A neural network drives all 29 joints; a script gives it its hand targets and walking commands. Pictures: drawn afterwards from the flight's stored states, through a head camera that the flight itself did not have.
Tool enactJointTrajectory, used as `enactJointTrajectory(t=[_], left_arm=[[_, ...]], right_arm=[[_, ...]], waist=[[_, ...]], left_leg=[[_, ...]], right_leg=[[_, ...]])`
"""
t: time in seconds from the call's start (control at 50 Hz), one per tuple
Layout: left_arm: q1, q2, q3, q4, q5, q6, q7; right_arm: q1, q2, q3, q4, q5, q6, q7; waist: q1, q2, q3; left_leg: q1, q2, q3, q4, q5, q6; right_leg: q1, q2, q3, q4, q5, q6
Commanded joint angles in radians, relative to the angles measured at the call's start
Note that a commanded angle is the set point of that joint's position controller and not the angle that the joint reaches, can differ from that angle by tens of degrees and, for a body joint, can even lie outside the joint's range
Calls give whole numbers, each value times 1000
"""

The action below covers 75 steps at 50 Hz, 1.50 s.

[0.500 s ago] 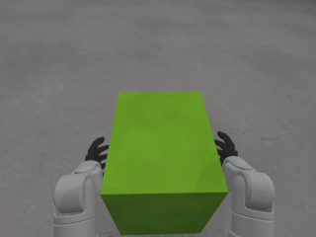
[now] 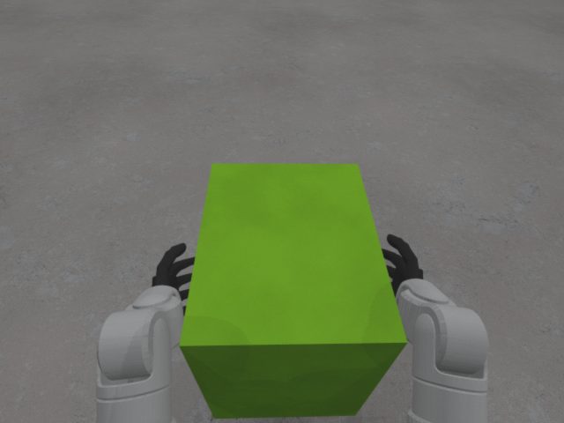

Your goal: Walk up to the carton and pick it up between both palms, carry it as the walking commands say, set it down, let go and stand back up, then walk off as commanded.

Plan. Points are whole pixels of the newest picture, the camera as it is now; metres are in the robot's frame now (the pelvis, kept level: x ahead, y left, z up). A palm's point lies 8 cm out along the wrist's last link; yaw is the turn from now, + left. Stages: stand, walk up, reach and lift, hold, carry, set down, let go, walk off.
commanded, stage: carry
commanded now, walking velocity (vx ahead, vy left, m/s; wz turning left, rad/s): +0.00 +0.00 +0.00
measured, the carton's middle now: (285, 292) +0.30 +0.00 +0.03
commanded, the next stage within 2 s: none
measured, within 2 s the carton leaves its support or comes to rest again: neither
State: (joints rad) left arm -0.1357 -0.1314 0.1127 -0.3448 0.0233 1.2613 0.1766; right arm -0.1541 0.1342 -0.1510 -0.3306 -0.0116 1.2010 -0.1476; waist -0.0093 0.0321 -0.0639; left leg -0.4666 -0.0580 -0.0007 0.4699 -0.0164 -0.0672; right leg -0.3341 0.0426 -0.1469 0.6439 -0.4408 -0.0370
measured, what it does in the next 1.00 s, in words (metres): walks backwards: left foot, then right foot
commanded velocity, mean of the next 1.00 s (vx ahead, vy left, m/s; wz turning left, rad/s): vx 0.00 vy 0.00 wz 0.00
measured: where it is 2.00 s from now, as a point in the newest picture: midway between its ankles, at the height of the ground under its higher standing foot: outside the picture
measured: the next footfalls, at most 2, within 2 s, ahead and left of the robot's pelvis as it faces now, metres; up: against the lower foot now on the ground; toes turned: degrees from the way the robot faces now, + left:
left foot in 0.18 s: +0.04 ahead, +0.08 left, +0.00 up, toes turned -1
right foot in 0.36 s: +0.00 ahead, -0.09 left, +0.00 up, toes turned -7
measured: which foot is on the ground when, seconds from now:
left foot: down 0.00-0.06, up 0.08-0.16, down 0.18-1.00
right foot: down 0.00-0.22, up 0.24-0.34, down 0.36-1.00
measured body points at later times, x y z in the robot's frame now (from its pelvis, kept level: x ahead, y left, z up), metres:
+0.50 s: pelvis -0.09 -0.04 -0.01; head -0.12 -0.05 +0.44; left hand +0.18 +0.11 +0.06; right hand +0.18 -0.20 +0.06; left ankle +0.06 +0.08 -0.72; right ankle -0.04 -0.09 -0.72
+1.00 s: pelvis -0.09 -0.07 -0.01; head -0.11 -0.08 +0.44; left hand +0.20 +0.07 +0.02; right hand +0.19 -0.24 +0.02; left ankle +0.00 +0.07 -0.72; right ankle -0.04 -0.09 -0.72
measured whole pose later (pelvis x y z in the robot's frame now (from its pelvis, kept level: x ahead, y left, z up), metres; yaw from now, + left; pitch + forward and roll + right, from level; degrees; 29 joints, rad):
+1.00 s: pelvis -0.09 -0.07 -0.01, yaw -2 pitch -1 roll +2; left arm -0.14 -0.13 0.12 0.09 0.15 0.81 0.07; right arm -0.16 0.10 -0.15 0.11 -0.10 0.77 -0.05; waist -0.01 -0.01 -0.04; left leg -0.41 0.02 0.00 0.63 -0.23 0.00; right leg -0.36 0.07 -0.15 0.65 -0.29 -0.13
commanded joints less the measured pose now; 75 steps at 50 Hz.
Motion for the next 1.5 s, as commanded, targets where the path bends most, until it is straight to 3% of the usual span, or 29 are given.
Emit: enactJointTrajectory(t=[0.0,0.02,0.04,0.08,0.14,0.16,0.18,0.2,0.24,0.26,0.32,0.36,0.38,0.4,0.42,0.44,0.46,0.48,0.5,0.58,0.6,0.64,0.82,0.9,0.98,1.1,1.4,1.44,1.48], left_arm=[[-581,-825,-659,-242,-319,-106,-153],[-626,-851,-648,-251,-328,-119,-157],[-623,-889,-644,-238,-313,-118,-159],[-588,-864,-638,-225,-280,-104,-167],[-593,-692,-490,53,-136,-139,-168],[-608,-709,-507,22,-136,-162,-170],[-650,-827,-623,-181,-215,-165,-168],[-681,-882,-673,-250,-253,-162,-166],[-668,-879,-677,-217,-277,-148,-158],[-650,-832,-629,-122,-248,-156,-160],[-636,-885,-681,-243,-309,-141,-159],[-641,-866,-679,-270,-322,-139,-161],[-647,-803,-604,-161,-270,-158,-167],[-655,-790,-569,-116,-246,-180,-172],[-668,-793,-549,-77,-227,-199,-176],[-637,-753,-490,45,-173,-219,-183],[-604,-698,-427,178,-114,-249,-194],[-612,-689,-422,199,-97,-285,-205],[-657,-741,-488,91,-135,-313,-210],[-684,-794,-556,-18,-158,-352,-213],[-659,-714,-486,115,-98,-373,-216],[-674,-698,-497,110,-89,-408,-221],[-698,-634,-465,227,-53,-536,-256],[-690,-609,-456,244,-52,-576,-265],[-669,-578,-451,259,-45,-602,-267],[-644,-551,-459,261,-45,-621,-264],[-624,-581,-495,190,-81,-607,-260],[-652,-688,-605,-66,-176,-571,-243],[-620,-717,-621,-162,-196,-498,-213]], right_arm=[[-500,908,664,-168,271,-39,149],[-570,922,691,-228,279,-47,149],[-557,908,689,-225,270,-47,152],[-490,890,686,-166,248,-37,159],[-434,727,476,205,120,-73,175],[-461,740,481,179,123,-91,183],[-511,832,583,-25,200,-91,189],[-528,871,617,-89,234,-88,191],[-522,877,626,-94,249,-74,182],[-513,835,582,-15,217,-82,181],[-509,918,665,-150,263,-70,165],[-519,908,667,-188,260,-68,159],[-536,846,598,-88,210,-85,164],[-569,827,577,-58,195,-104,169],[-582,818,566,-21,184,-121,174],[-539,770,515,114,132,-141,178],[-503,719,455,266,72,-173,184],[-505,715,444,311,55,-208,192],[-541,763,496,218,90,-236,198],[-571,817,566,120,134,-275,207],[-549,753,490,258,77,-295,214],[-546,747,490,267,71,-329,224],[-595,700,519,346,55,-460,238],[-595,689,535,358,68,-498,238],[-584,676,536,374,69,-522,238],[-567,658,536,383,71,-540,237],[-566,666,577,288,90,-526,230],[-599,764,676,31,182,-491,216],[-543,779,666,-57,188,-418,193]], waist=[[68,-81,-447],[63,-345,-439],[34,-359,-404],[7,-241,-299],[-12,-48,-248],[-5,66,-207],[6,233,-202],[28,288,-220],[54,205,-295],[58,186,-311],[37,118,-411],[33,23,-426],[35,-40,-379],[35,-100,-335],[23,-186,-305],[14,-206,-279],[8,-193,-255],[2,-178,-238],[-6,-164,-228],[-4,-91,-256],[-1,-45,-277],[2,3,-274],[-6,-110,-247],[-6,-117,-257],[-1,-92,-288],[4,-54,-333],[-2,-57,-359],[0,-39,-364],[2,8,-389]], left_leg=[[282,64,-30,-124,-291,-188],[219,15,14,176,-296,-144],[194,36,-12,384,-335,-37],[266,21,34,477,-319,47],[269,63,-13,59,-390,67],[167,157,-164,-161,-511,70],[56,281,-358,-309,-665,96],[-77,332,-415,-403,-765,87],[-124,290,-257,-411,-673,44],[-60,249,-193,-385,-592,16],[256,202,-153,-239,-327,17],[211,134,-119,-173,-286,-26],[125,94,-85,-138,-322,-35],[90,65,-56,-57,-336,-15],[108,56,-44,106,-335,43],[132,47,-5,244,-298,67],[148,45,12,328,-289,82],[168,38,22,377,-288,89],[184,35,30,388,-287,93],[193,51,21,95,-300,125],[184,72,-21,60,-260,131],[136,109,-78,2,-304,135],[119,80,-10,107,-265,117],[121,85,1,93,-265,118],[126,106,-16,47,-232,119],[129,126,-51,63,-159,122],[172,126,-69,58,-66,129],[194,153,-78,41,-8,124],[235,188,-105,24,55,124]], right_leg=[[215,-65,74,-482,-132,-55],[122,-205,260,-470,-207,-96],[-27,-299,324,-411,-235,-143],[-278,-298,256,-436,-260,-112],[-212,-199,184,-242,-208,-42],[-163,-142,160,-148,-170,-14],[-142,-53,107,41,-65,16],[-35,-14,86,209,23,13],[104,-3,42,287,63,-12],[104,-5,22,194,51,-22],[96,-14,23,-197,2,-32],[114,-64,106,-281,-113,-52],[91,-98,162,-317,-218,-60],[46,-143,222,-368,-283,-72],[-52,-211,308,-385,-310,-87],[-133,-264,339,-404,-317,-100],[-185,-290,348,-425,-319,-101],[-220,-301,347,-442,-327,-91],[-237,-305,338,-450,-327,-77],[-84,-241,282,-389,-181,-14],[-59,-218,278,-368,-133,4],[-33,-192,260,-328,-117,14],[-22,-242,345,-437,-136,39],[14,-244,335,-429,-12,75],[77,-235,309,-359,250,100],[142,-237,301,-266,487,67],[160,-209,259,-240,465,18],[134,-178,224,-208,419,15],[89,-141,189,-151,354,15]])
